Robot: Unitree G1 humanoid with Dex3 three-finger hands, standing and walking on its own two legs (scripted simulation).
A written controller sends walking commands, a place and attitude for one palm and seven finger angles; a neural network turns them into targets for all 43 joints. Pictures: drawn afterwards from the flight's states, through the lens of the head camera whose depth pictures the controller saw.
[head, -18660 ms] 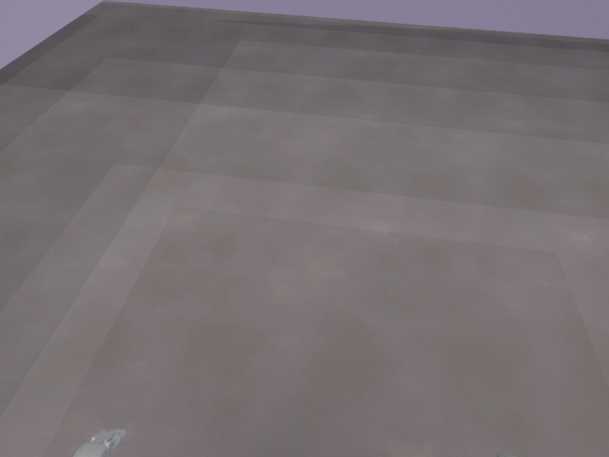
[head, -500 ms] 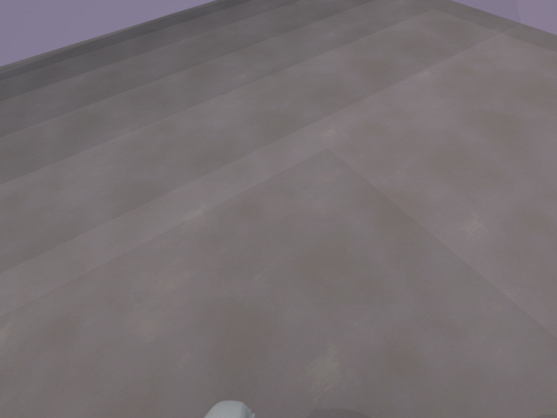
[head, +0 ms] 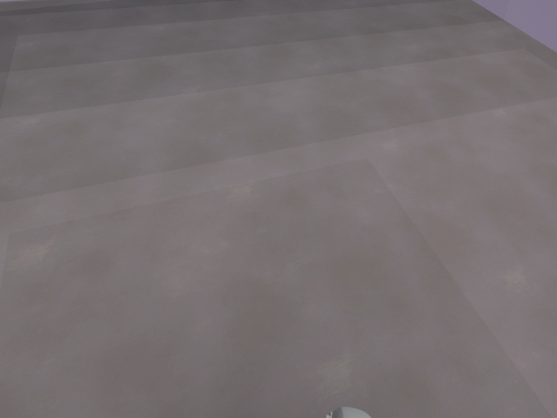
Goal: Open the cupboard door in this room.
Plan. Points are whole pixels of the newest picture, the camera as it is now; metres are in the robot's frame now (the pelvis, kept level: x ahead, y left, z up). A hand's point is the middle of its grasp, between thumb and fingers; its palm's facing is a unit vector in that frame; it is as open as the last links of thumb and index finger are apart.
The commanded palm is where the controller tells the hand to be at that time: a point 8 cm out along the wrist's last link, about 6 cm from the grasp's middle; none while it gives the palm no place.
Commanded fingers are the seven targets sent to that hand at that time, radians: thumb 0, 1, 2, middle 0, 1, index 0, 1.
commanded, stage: turn or walk to find it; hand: left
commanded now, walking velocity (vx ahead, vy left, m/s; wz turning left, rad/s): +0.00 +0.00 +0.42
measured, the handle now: out of the picture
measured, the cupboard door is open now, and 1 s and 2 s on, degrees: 0 0 0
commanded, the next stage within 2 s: stand and wait in 1.36 s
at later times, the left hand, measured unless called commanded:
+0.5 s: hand out of the picture +0.01 +0.13 -0.15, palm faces +0.24 -0.93 -0.27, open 7.4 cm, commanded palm none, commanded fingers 0.00 0.90 0.90 -0.20 -0.30 -0.20 -0.30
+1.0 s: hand out of the picture -0.12 +0.20 -0.18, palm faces +0.48 -0.85 -0.22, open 7.4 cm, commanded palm none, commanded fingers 0.00 0.90 0.90 -0.20 -0.30 -0.20 -0.30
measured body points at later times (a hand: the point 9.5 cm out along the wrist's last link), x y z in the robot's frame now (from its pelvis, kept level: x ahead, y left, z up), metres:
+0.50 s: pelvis -0.03 -0.07 +0.00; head +0.00 -0.10 +0.45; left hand +0.00 +0.18 -0.13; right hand +0.03 -0.32 -0.17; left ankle -0.09 +0.09 -0.64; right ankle +0.00 -0.15 -0.74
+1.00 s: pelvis -0.07 -0.01 +0.00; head -0.05 +0.03 +0.45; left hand -0.15 +0.24 -0.16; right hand +0.13 -0.18 -0.13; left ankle -0.12 +0.06 -0.74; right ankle -0.02 -0.16 -0.66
